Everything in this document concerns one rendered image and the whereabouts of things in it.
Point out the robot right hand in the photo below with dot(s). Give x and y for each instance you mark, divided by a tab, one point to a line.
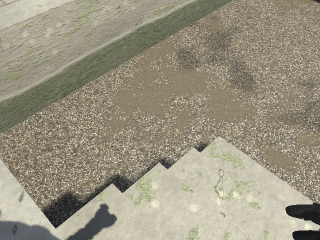
308	212

